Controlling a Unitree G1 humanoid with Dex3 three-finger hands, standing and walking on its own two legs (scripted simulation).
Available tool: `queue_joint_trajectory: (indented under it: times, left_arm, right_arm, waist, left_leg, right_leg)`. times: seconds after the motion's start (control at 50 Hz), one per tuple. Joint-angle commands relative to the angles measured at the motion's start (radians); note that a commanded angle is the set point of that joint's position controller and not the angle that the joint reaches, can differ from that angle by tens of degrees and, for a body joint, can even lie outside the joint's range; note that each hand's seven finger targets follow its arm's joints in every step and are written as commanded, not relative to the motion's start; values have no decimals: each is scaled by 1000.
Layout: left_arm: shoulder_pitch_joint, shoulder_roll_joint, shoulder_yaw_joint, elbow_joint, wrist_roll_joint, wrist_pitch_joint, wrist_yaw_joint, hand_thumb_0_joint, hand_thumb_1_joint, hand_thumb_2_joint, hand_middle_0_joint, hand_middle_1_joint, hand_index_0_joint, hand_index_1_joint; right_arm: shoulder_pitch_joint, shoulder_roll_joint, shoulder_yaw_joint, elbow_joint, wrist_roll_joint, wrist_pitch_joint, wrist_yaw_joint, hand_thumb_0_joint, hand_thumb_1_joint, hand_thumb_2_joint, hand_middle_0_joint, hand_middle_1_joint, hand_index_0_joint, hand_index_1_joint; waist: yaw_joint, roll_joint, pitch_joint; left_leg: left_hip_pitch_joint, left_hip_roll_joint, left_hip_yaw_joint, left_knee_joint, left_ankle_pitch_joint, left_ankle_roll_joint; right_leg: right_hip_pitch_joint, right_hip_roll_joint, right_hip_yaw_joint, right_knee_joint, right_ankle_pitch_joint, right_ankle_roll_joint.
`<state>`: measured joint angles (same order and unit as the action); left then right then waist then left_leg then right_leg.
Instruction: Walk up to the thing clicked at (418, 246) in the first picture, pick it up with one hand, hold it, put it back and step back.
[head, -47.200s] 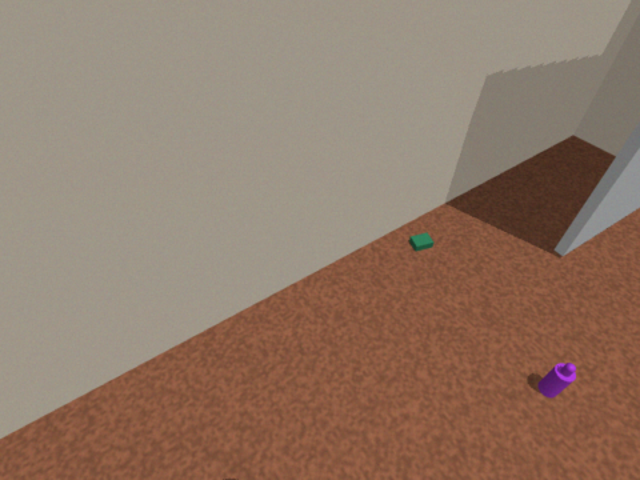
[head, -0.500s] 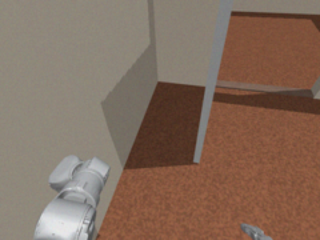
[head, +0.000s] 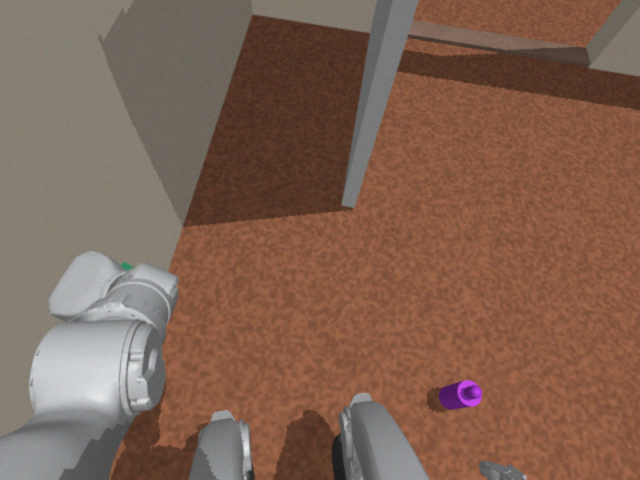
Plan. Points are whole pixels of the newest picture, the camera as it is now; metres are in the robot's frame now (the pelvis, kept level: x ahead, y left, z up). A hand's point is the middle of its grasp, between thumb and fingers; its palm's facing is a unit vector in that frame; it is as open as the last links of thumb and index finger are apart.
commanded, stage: crouch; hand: left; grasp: from above
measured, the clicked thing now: (123, 296) +0.41 +0.25 -0.14
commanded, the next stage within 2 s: lower in 1.50 s
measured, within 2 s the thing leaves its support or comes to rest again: neither
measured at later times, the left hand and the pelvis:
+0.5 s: hand (171, 302) +0.45 +0.23 -0.31, palm faces -0.13 -0.42 -0.90, open 8.5 cm; pelvis -0.04 +0.00 -0.20, yaw -2 degrees
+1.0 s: hand (185, 310) +0.47 +0.23 -0.42, palm faces -0.14 -0.41 -0.90, open 8.4 cm; pelvis -0.04 +0.00 -0.29, yaw -4 degrees
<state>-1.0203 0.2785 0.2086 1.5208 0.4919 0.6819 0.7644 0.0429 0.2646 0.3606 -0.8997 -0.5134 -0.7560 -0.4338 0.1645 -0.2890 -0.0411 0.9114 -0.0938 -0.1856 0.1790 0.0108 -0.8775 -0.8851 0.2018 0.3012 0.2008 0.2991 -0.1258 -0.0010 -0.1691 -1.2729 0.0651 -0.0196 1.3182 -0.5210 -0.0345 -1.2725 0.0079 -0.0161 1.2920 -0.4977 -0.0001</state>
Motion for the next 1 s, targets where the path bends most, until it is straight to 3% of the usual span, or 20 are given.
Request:
queue_joint_trajectory:
  times: [0.0, 0.04, 0.06, 0.08, 0.14, 0.2, 0.3, 0.42, 0.52, 0.62, 0.68, 0.7, 0.74, 0.76, 0.78, 0.8, 0.82, 0.88, 0.98]
  left_arm:
    - [-461, 213, 7, -110, 44, -69, 52, 0, 601, 570, -1034, -482, -1029, -491]
    - [-499, 231, -18, -106, 62, -95, 37, 0, 575, 546, -1006, -498, -1009, -500]
    - [-539, 287, -2, -125, 76, -108, 35, 0, 577, 541, -1011, -498, -1014, -499]
    - [-549, 290, -10, -123, 87, -114, 29, 0, 590, 541, -1018, -509, -1023, -508]
    - [-637, 382, 16, -162, 130, -124, 28, 0, 613, 524, -1054, -486, -1056, -489]
    - [-659, 434, 42, -128, 158, -121, 11, 0, 604, 496, -1061, -426, -1056, -436]
    - [-660, 403, 37, -52, 132, -121, -38, 0, 542, 406, -1023, -318, -1014, -332]
    - [-641, 419, 63, 25, 127, -108, -53, 0, 494, 361, -975, -321, -976, -325]
    - [-661, 494, 100, 54, 163, -119, -33, 0, 553, 332, -990, -374, -1009, -358]
    - [-721, 573, 124, 46, 214, -127, -4, 0, 590, 353, -1008, -424, -1034, -402]
    - [-751, 580, 130, 35, 223, -135, -1, 0, 619, 372, -1030, -422, -1053, -403]
    - [-735, 557, 119, 44, 222, -138, -5, 0, 613, 381, -1024, -435, -1047, -416]
    - [-768, 592, 142, 25, 218, -143, -4, 0, 639, 398, -1056, -415, -1072, -403]
    - [-774, 582, 137, 30, 211, -142, -9, 0, 635, 394, -1046, -421, -1065, -406]
    - [-782, 585, 143, 24, 201, -145, -10, 0, 655, 396, -1065, -413, -1082, -400]
    - [-756, 552, 126, 58, 198, -139, -17, 0, 658, 407, -1058, -432, -1076, -418]
    - [-778, 574, 139, 42, 196, -142, -17, 0, 670, 379, -1062, -412, -1083, -394]
    - [-759, 580, 131, 76, 186, -133, -24, 0, 698, 430, -1071, -458, -1094, -439]
    - [-742, 624, 142, 105, 187, -131, -25, 0, 767, 408, -1112, -453, -1141, -426]
  right_arm:
    - [40, -166, -26, -53, 2, -25, 11, 0, -878, -892, 200, 299, 200, 299]
    - [68, -179, -33, -36, 1, -21, 9, 0, -880, -893, 200, 299, 200, 299]
    - [71, -183, -29, -31, 2, -21, 6, 0, -884, -895, 200, 299, 200, 299]
    - [89, -174, -27, -8, 0, -18, 8, 0, -885, -895, 200, 299, 200, 299]
    - [109, -196, -33, -14, -9, -10, 6, 0, -891, -898, 199, 299, 200, 299]
    - [127, -185, -31, -3, -12, -4, 9, 0, -893, -900, 199, 299, 200, 299]
    - [156, -177, -35, 11, -2, -10, 27, 0, -890, -898, 200, 299, 200, 299]
    - [193, -203, -40, -3, 1, -16, 48, 0, -893, -899, 200, 299, 200, 299]
    - [220, -211, -30, -12, -12, -14, 66, 0, -897, -899, 200, 299, 200, 299]
    - [223, -227, -18, -13, -24, -12, 81, 0, -902, -900, 200, 299, 200, 299]
    - [226, -243, -20, -11, -33, -12, 88, 0, -900, -899, 200, 299, 200, 299]
    - [236, -235, -14, -12, -39, -10, 96, 0, -901, -899, 200, 299, 200, 299]
    - [250, -257, -22, -13, -35, -11, 99, 0, -900, -899, 200, 299, 200, 299]
    - [254, -256, -19, -11, -40, -13, 103, 0, -900, -899, 200, 299, 200, 299]
    - [258, -266, -21, -15, -40, -12, 107, 0, -900, -899, 200, 299, 200, 299]
    - [269, -261, -12, -13, -45, -8, 111, 0, -899, -898, 200, 299, 200, 299]
    - [274, -271, -16, -9, -40, -10, 111, 0, -897, -898, 200, 299, 200, 299]
    - [275, -280, -2, -4, -51, -12, 117, 0, -898, -898, 200, 300, 200, 300]
    - [287, -290, 25, -16, -53, -11, 126, 0, -896, -895, 200, 299, 200, 299]
  waist:
    - [-49, 82, -563]
    - [-78, 70, -594]
    - [-76, 112, -629]
    - [-80, 140, -650]
    - [-95, 225, -765]
    - [-104, 250, -794]
    - [-146, 250, -715]
    - [-182, 193, -674]
    - [-185, 177, -662]
    - [-178, 272, -686]
    - [-198, 321, -690]
    - [-212, 311, -671]
    - [-202, 328, -716]
    - [-218, 335, -693]
    - [-213, 338, -710]
    - [-237, 296, -673]
    - [-228, 312, -688]
    - [-252, 261, -627]
    - [-248, 249, -592]
  left_leg:
    - [102, -52, 13, 61, 166, 2]
    - [31, -50, 13, 121, 130, 4]
    - [17, -48, 6, 140, 115, 2]
    - [14, -41, 4, 165, 121, -2]
    - [12, -31, 2, 220, 115, -11]
    - [-55, -28, 10, 300, 102, -6]
    - [-210, -29, -8, 406, -3, 15]
    - [-356, -36, -4, 514, 25, 32]
    - [-476, -41, 15, 618, 51, 44]
    - [-472, -37, 12, 675, 49, 35]
    - [-449, -34, 0, 704, 23, 31]
    - [-462, -34, 7, 717, 21, 30]
    - [-456, -31, 1, 725, 29, 27]
    - [-465, -34, -3, 739, 21, 31]
    - [-476, -31, -4, 740, 27, 30]
    - [-500, -32, -6, 757, 24, 32]
    - [-502, -32, -8, 767, 28, 33]
    - [-559, -38, -12, 794, 1, 41]
    - [-600, -37, -21, 827, 26, 43]
  right_leg:
    - [72, 38, -19, 17, 176, -20]
    - [35, 36, -17, 52, 124, -8]
    - [9, 36, -25, 81, 103, -12]
    - [-20, 32, -33, 110, 112, -12]
    - [-60, 28, -48, 194, 116, -18]
    - [-102, 26, -53, 259, 118, -17]
    - [-266, 29, -61, 332, -8, -13]
    - [-340, 26, -63, 425, 48, -2]
    - [-371, 26, -54, 509, 98, 8]
    - [-453, 23, -68, 598, 94, 0]
    - [-514, 20, -83, 630, 58, -3]
    - [-500, 25, -86, 630, 61, 1]
    - [-498, 24, -92, 646, 65, 0]
    - [-513, 21, -97, 656, 56, 0]
    - [-501, 23, -99, 660, 64, 1]
    - [-493, 28, -107, 664, 70, 5]
    - [-510, 27, -105, 670, 73, 4]
    - [-514, 29, -114, 674, 41, 10]
    - [-517, 33, -118, 705, 75, 12]
